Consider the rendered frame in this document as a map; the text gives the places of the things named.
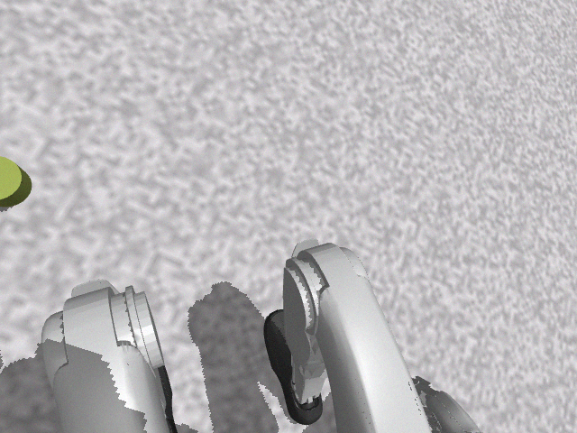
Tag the right robot hand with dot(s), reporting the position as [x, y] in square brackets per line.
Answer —
[443, 413]

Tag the right robot foot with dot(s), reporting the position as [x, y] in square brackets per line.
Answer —
[280, 361]

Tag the left robot foot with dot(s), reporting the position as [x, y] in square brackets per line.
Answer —
[168, 397]

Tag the tin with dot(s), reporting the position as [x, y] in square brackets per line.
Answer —
[15, 183]

